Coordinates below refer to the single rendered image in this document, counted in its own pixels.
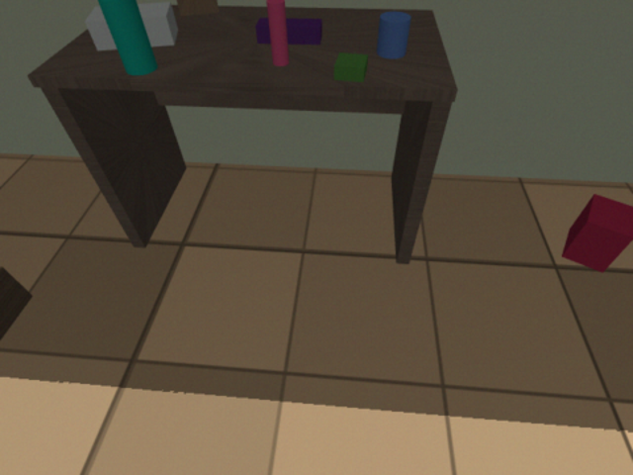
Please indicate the desk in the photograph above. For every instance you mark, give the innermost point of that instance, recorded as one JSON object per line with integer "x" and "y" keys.
{"x": 120, "y": 126}

